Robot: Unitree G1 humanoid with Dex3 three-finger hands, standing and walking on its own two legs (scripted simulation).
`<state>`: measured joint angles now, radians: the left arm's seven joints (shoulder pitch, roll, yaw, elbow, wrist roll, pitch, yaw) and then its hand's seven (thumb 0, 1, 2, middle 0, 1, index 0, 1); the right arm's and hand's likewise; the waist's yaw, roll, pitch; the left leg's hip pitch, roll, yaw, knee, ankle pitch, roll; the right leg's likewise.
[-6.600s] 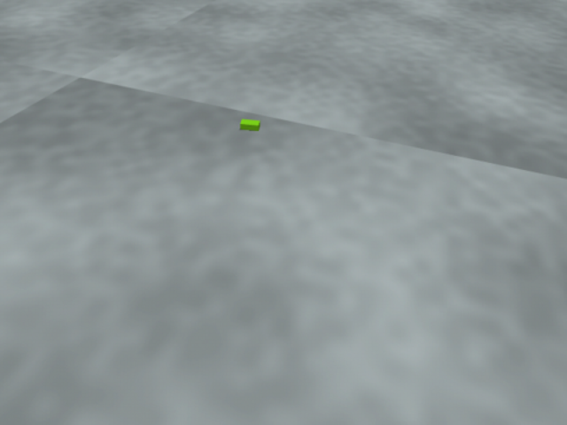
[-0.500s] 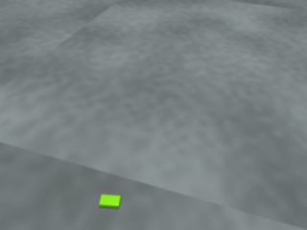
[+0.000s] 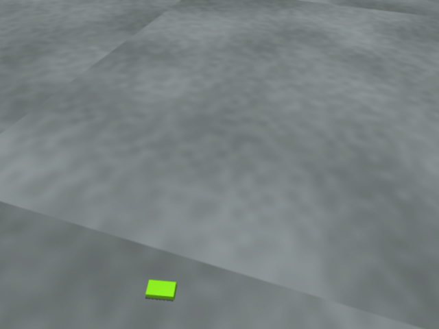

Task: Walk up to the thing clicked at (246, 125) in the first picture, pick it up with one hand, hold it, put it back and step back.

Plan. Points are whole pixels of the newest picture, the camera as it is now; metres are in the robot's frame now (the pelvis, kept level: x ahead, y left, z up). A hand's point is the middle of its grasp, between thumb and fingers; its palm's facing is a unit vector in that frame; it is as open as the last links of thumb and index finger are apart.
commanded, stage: walk up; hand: left
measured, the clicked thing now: (161, 289) +0.47 +0.23 -0.76
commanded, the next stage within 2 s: none
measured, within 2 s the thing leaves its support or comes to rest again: neither
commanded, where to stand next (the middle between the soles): +0.03 -0.01 m, yaw -1 degrees
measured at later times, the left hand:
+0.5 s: hand out of the picture +0.07 +0.28 -0.19, palm faces -0.01 -0.94 -0.34, open 7.4 cm
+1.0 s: hand out of the picture +0.00 +0.26 -0.13, palm faces -0.04 -0.89 -0.45, open 7.4 cm
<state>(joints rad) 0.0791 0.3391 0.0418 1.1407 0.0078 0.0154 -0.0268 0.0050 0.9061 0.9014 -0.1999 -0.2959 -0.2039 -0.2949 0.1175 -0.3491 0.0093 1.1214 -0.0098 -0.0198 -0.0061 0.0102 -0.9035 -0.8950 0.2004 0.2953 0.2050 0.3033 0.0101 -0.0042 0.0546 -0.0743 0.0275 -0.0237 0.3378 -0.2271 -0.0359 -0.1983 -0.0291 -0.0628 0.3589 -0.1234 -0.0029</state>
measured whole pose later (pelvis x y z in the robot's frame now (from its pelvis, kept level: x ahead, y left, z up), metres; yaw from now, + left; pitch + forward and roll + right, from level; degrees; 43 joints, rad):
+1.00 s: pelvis -0.04 -0.03 -0.01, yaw -2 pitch -4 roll -1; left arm 0.34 0.39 0.06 0.91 0.02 -0.05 -0.01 0.01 0.90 0.90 -0.20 -0.30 -0.21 -0.30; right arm 0.25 -0.43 -0.07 0.86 -0.01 0.02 0.04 0.01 -0.90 -0.90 0.20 0.30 0.20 0.30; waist 0.01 0.08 0.11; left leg -0.49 0.01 -0.09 0.87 -0.30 -0.01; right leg -0.01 0.02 0.02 0.42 -0.34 -0.01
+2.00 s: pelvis -0.08 -0.01 -0.01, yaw +2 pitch -4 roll +1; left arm 0.34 0.43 0.07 0.85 0.03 0.03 -0.06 0.01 0.91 0.90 -0.20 -0.30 -0.20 -0.30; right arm 0.38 -0.38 -0.05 0.86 -0.02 -0.08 0.01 0.01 -0.90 -0.89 0.20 0.30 0.21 0.30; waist -0.01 -0.08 0.04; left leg -0.10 -0.02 -0.01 0.47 -0.31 0.03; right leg -0.42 -0.02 0.05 0.98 -0.39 -0.03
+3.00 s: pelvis +0.04 -0.01 -0.02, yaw -2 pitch -3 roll +0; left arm 0.12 0.36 0.01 0.90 0.01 -0.03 -0.02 0.01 0.91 0.90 -0.20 -0.30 -0.21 -0.30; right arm 0.26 -0.37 -0.01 0.90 0.01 -0.02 -0.01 0.01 -0.90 -0.90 0.20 0.30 0.20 0.30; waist -0.03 -0.01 0.16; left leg -0.26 0.02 0.04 0.85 -0.59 0.03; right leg -0.36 0.02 0.00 0.64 -0.23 -0.04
